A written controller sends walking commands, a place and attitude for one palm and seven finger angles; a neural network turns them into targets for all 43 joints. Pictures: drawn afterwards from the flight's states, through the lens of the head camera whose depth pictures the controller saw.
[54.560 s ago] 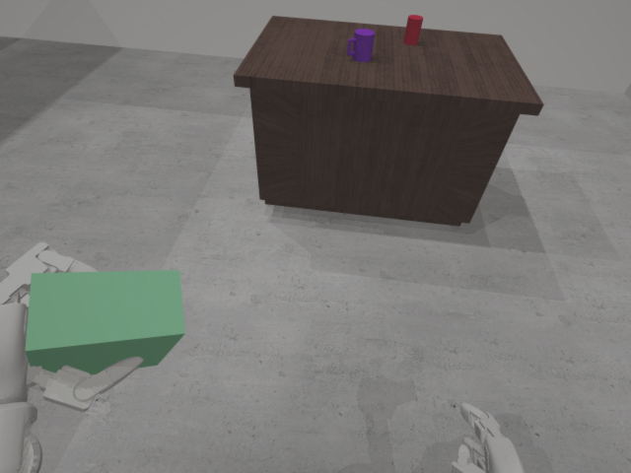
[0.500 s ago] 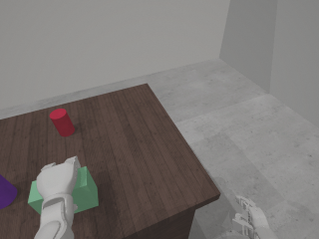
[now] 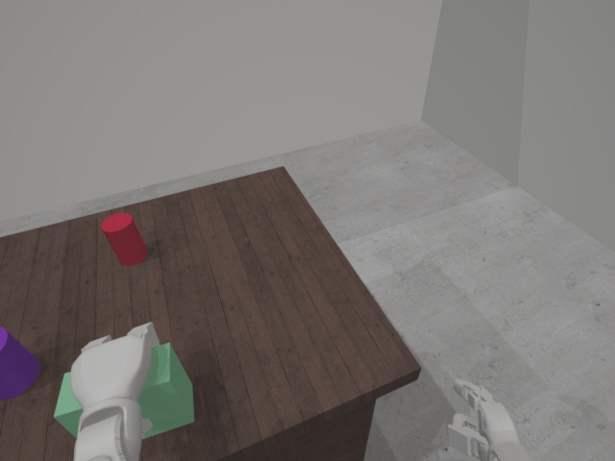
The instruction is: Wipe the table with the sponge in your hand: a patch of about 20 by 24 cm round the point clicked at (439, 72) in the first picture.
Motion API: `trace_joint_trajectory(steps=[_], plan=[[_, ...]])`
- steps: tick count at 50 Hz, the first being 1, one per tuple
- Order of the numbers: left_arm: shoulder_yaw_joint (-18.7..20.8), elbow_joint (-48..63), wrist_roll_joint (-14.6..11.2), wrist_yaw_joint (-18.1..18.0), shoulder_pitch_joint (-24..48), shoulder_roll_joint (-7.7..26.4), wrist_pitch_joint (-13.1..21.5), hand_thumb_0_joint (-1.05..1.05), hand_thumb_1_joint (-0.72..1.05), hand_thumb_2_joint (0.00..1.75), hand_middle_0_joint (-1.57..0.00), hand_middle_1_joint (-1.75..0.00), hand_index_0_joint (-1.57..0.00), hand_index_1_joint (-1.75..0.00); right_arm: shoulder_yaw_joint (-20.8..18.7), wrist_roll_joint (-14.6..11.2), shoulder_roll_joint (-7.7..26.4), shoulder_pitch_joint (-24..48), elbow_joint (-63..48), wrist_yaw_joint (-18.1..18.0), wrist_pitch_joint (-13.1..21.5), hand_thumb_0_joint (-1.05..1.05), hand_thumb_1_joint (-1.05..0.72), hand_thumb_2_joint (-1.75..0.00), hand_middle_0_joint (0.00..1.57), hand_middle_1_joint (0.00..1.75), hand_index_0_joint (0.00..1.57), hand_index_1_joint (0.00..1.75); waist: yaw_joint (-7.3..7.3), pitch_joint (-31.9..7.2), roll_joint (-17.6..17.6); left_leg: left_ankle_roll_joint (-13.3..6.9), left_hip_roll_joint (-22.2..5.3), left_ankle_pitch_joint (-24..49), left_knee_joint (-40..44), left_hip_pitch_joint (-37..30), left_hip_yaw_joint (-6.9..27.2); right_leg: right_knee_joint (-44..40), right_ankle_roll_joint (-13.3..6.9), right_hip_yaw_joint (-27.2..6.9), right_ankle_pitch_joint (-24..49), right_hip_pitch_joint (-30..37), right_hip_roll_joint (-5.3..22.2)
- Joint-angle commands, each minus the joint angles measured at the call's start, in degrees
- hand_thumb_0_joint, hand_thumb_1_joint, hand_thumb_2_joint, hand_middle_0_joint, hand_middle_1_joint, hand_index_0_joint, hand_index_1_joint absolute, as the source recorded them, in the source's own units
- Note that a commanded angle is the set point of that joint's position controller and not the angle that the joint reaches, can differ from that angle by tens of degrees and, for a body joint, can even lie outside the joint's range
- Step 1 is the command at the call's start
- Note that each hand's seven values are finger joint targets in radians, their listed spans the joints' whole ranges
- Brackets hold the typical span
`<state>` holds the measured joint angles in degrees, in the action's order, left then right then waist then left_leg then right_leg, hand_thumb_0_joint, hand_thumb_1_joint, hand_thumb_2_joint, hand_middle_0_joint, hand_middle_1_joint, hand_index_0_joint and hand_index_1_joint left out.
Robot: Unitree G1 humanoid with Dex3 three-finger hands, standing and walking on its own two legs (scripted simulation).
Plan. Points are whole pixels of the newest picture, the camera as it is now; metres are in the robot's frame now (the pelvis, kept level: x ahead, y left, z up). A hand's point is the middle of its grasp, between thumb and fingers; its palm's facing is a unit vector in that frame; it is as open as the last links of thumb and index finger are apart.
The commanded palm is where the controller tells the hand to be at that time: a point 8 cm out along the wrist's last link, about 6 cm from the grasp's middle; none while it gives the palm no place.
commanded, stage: lift the sponge slowly off the table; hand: left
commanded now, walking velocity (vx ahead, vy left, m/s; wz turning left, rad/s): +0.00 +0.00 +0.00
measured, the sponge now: (137, 405) +0.20 +0.28 -0.04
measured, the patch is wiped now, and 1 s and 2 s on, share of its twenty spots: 1.00 1.00 1.00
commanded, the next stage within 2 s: none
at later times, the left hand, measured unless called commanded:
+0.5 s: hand (130, 395) +0.19 +0.26 +0.01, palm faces -0.05 -0.16 -0.99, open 10.3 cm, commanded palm +0.16 +0.25 +0.08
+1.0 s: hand (119, 390) +0.18 +0.26 +0.04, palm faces -0.02 -0.17 -0.99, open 10.3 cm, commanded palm +0.16 +0.26 +0.12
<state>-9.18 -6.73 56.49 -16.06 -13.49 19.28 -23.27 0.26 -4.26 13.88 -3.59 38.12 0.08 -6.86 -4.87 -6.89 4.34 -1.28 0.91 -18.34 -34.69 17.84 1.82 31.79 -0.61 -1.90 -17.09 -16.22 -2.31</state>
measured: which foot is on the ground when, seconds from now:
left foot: down 0.00-1.00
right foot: down 0.00-1.00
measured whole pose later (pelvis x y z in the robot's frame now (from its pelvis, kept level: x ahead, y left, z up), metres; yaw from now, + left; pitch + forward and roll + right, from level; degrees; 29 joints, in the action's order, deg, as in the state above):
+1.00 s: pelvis -0.01 -0.01 +0.01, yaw +0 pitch -5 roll -1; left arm -8.9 1.7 53.8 -6.7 -13.6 21.0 -23.4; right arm 1.1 -3.0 13.5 -0.6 39.5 -1.1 -4.4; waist -7.1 -2.5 5.5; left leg -0.9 0.7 -14.4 -27.6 8.4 2.2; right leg 24.8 -1.1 -1.8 -13.3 -6.8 -2.3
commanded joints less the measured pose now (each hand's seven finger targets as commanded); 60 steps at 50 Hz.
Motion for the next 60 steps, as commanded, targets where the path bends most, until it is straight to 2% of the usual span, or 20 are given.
trace_joint_trajectory(steps=[1, 5, 7, 10, 12, 17, 18, 22, 31, 32, 33, 37, 38, 41, 43, 49, 52, 55, 57, 60], plan=[[2.9, 5.8, -2.3, 1.5, 2.9, 4.2, -0.4, 0.0, 0.1, 1.3, -1.2, -1.6, -1.2, -1.6, -2.3, -0.1, 6.0, 13.5, -10.1, -0.6, 3.8, 0.0, -0.9, -0.9, 0.2, 0.3, 0.2, 0.3, -1.16, -3.0, -5.0, -1.1, 0.5, 10.5, 5.7, -2.3, 1.7, -5.5, -3.9, -0.4, 10.4, 1.6, -0.6], [1.9, 6.4, -1.9, 1.8, 5.7, 3.5, -0.4, 0.0, 0.1, 1.3, -1.2, -1.6, -1.2, -1.6, -2.2, 0.1, 5.7, 13.6, -10.0, -1.0, 4.2, 0.0, -0.9, -0.9, 0.2, 0.3, 0.2, 0.3, -0.76, -2.4, -5.0, -1.3, 0.5, 9.6, 6.3, -2.9, 2.1, -5.9, -3.9, 0.0, 7.7, 1.2, -0.7], [3.5, 7.7, -1.8, 2.0, 8.2, 5.6, -0.2, 0.0, 0.1, 1.3, -1.2, -1.6, -1.2, -1.6, -2.2, 0.2, 6.0, 13.8, -9.9, -1.1, 4.4, 0.0, -0.9, -0.9, 0.2, 0.3, 0.2, 0.3, -0.99, -2.9, -3.5, -1.3, 0.4, 9.7, 6.8, -3.7, 2.5, -6.4, -4.2, -0.8, 7.7, 1.8, -0.8], [1.6, 8.1, -1.8, 2.4, 8.2, 3.8, 0.2, 0.0, 0.1, 1.3, -1.2, -1.6, -1.2, -1.6, -2.2, 0.2, 5.7, 13.9, -10.0, -1.1, 4.9, 0.0, -0.9, -0.9, 0.2, 0.3, 0.2, 0.3, -0.73, -3.2, -4.4, -1.5, 0.6, 10.9, 6.4, -4.6, 2.1, -6.2, -4.1, -0.4, 9.2, 2.2, -0.7], [5.1, 8.8, -2.0, 2.5, 6.9, 7.1, 0.6, 0.0, 0.1, 1.3, -1.2, -1.6, -1.2, -1.6, -2.3, 0.5, 6.0, 14.1, -9.8, -1.2, 5.0, 0.0, -0.9, -0.9, 0.2, 0.3, 0.2, 0.3, -1.71, -4.2, -4.6, -1.5, 0.6, 11.9, 6.8, -4.9, 2.4, -6.7, -4.2, -1.4, 11.1, 3.9, -0.6], [5.4, 13.6, -1.9, 2.8, 3.7, 7.5, 1.6, 0.0, 0.1, 1.3, -1.2, -1.6, -1.2, -1.6, -2.3, 0.8, 5.6, 14.5, -10.0, -0.7, 5.2, 0.0, -0.9, -0.9, 0.2, 0.3, 0.2, 0.3, -2.04, -5.2, -3.3, -1.4, 0.6, 15.8, 6.7, -6.7, 2.3, -6.5, -4.4, -2.0, 16.7, 6.1, -0.4], [3.9, 14.3, -1.8, 2.9, 3.7, 6.4, 1.7, 0.0, 0.1, 1.3, -1.2, -1.6, -1.2, -1.6, -2.3, 0.9, 5.4, 13.9, -10.1, -0.6, 5.2, 0.0, -0.9, -0.9, 0.2, 0.3, 0.2, 0.3, -1.4, -4.4, -3.4, -1.5, 0.5, 15.7, 6.5, -6.6, 2.0, -6.4, -4.2, -1.4, 16.5, 5.7, -0.3], [5.7, 16.2, -1.0, 3.0, 6.8, 8.6, 1.4, 0.0, 0.1, 1.3, -1.2, -1.6, -1.2, -1.6, -2.1, 1.1, 5.6, 14.8, -9.7, -0.7, 5.2, 0.0, -0.9, -0.9, 0.2, 0.3, 0.2, 0.3, -1.59, -2.3, -2.8, -1.4, 0.4, 15.3, 7.4, -7.5, 2.6, -7.9, -4.4, -2.6, 14.8, 5.1, -0.5], [6.4, 19.4, 0.6, 2.8, 10.2, 9.9, 1.9, 0.0, 0.1, 1.3, -1.2, -1.6, -1.2, -1.6, -2.0, 1.4, 5.2, 15.7, -9.2, -1.1, 5.7, 0.0, -0.9, -0.9, 0.2, 0.3, 0.2, 0.3, -1.9, -3.4, -1.1, -1.4, 0.4, 15.5, 8.5, -10.0, 2.4, -9.2, -4.5, -2.2, 13.1, 6.4, -0.5], [8.2, 20.5, 0.6, 2.8, 11.1, 12.0, 2.0, 0.0, 0.1, 1.3, -1.2, -1.6, -1.2, -1.6, -2.0, 1.4, 5.4, 16.0, -9.3, -1.3, 5.8, 0.0, -0.9, -0.9, 0.2, 0.3, 0.2, 0.3, -2.24, -3.6, 0.5, -1.4, 0.3, 15.1, 9.1, -10.3, 2.8, -9.4, -4.8, -2.9, 11.9, 7.1, -0.8], [6.4, 20.9, 0.5, 2.9, 11.2, 10.1, 2.1, 0.0, 0.1, 1.3, -1.2, -1.6, -1.2, -1.6, -2.0, 1.5, 5.0, 15.7, -9.5, -1.4, 5.8, 0.0, -0.9, -0.9, 0.2, 0.3, 0.2, 0.3, -1.89, -3.6, 0.5, -1.6, 0.4, 14.9, 9.0, -10.2, 2.2, -9.3, -4.6, -2.0, 11.6, 7.1, -0.7], [8.6, 21.4, 0.1, 3.5, 11.5, 12.3, 2.1, 0.0, 0.1, 1.3, -1.2, -1.6, -1.2, -1.6, -1.7, 1.5, 5.2, 17.0, -9.2, -1.6, 5.9, 0.0, -0.9, -0.9, 0.2, 0.3, 0.2, 0.3, -2.42, -3.4, 0.8, -1.4, 0.6, 15.2, 9.8, -11.2, 2.7, -10.7, -4.9, -3.5, 11.9, 8.2, -0.7], [7.0, 20.8, -0.3, 3.7, 10.1, 10.5, 1.7, 0.0, 0.1, 1.3, -1.2, -1.6, -1.2, -1.6, -1.8, 1.5, 5.1, 16.3, -9.4, -1.6, 6.0, 0.0, -0.9, -0.9, 0.2, 0.3, 0.2, 0.3, -2.04, -2.7, 0.8, -1.6, 0.5, 14.8, 9.8, -10.8, 2.1, -10.5, -4.7, -2.3, 11.3, 8.1, -0.7], [8.2, 19.3, -0.5, 4.7, 10.6, 11.8, 1.2, 0.0, 0.1, 1.3, -1.2, -1.6, -1.2, -1.6, -1.5, 1.3, 5.5, 17.1, -8.5, -1.5, 5.8, 0.0, -0.9, -0.9, 0.2, 0.3, 0.2, 0.3, -2.05, -1.7, -1.9, -1.4, 0.6, 14.8, 10.2, -10.9, 2.3, -11.6, -4.5, -3.0, 11.2, 7.7, -0.4], [5.8, 20.7, -1.0, 5.6, 10.8, 9.7, 0.6, 0.0, 0.1, 1.3, -1.2, -1.6, -1.2, -1.6, -1.5, 1.2, 5.3, 17.1, -9.4, -1.6, 5.8, 0.0, -0.9, -0.9, 0.2, 0.3, 0.2, 0.3, -1.81, -0.8, -0.4, -1.6, 0.5, 13.5, 11.0, -10.8, 2.1, -11.7, -4.4, -2.1, 9.0, 7.8, -0.5], [6.0, 22.8, -0.2, 7.1, 14.8, 11.1, 1.0, 0.0, 0.1, 1.3, -1.2, -1.6, -1.2, -1.6, -1.1, 1.3, 5.3, 17.7, -9.5, -1.6, 6.3, 0.0, -0.9, -0.9, 0.2, 0.3, 0.2, 0.3, -1.73, -1.0, -0.6, -1.6, 0.5, 12.5, 11.8, -11.2, 2.4, -12.2, -4.3, -2.3, 7.7, 8.3, -0.5], [9.3, 23.0, -0.1, 7.0, 14.0, 14.1, 1.3, 0.0, 0.1, 1.3, -1.2, -1.6, -1.2, -1.6, -1.2, 1.5, 5.5, 17.8, -9.4, -1.8, 6.3, 0.0, -0.9, -0.9, 0.2, 0.3, 0.2, 0.3, -2.56, -1.7, -1.1, -1.6, 0.6, 12.1, 12.5, -11.3, 2.8, -12.7, -4.5, -3.6, 7.1, 9.7, -0.6], [7.3, 22.6, 0.3, 6.9, 15.5, 12.1, 1.1, 0.0, 0.1, 1.3, -1.2, -1.6, -1.2, -1.6, -1.1, 1.4, 5.3, 17.9, -9.2, -1.9, 6.4, 0.0, -0.9, -0.9, 0.2, 0.3, 0.2, 0.3, -2.27, -0.7, 0.6, -1.4, 0.6, 11.6, 12.6, -11.4, 2.1, -12.9, -4.5, -2.6, 6.7, 9.0, -0.6], [9.3, 23.5, 0.0, 6.8, 16.3, 14.2, 0.8, 0.0, 0.1, 1.3, -1.2, -1.6, -1.2, -1.6, -1.1, 1.3, 5.5, 18.4, -9.3, -1.9, 6.4, 0.0, -0.9, -0.9, 0.2, 0.3, 0.2, 0.3, -2.59, -1.4, 1.1, -1.3, 0.7, 11.3, 13.3, -11.6, 2.4, -13.1, -4.6, -3.6, 6.3, 9.9, -0.7], [7.9, 23.6, -0.8, 7.2, 13.9, 12.4, 0.0, 0.0, 0.1, 1.3, -1.2, -1.6, -1.2, -1.6, -1.2, 1.2, 5.4, 18.7, -9.3, -1.7, 6.5, 0.0, -0.9, -0.9, 0.2, 0.3, 0.2, 0.3, -2.71, -1.4, 0.1, -1.3, 0.7, 12.7, 12.8, -12.0, 2.0, -13.2, -4.5, -2.9, 7.8, 10.1, -0.5]])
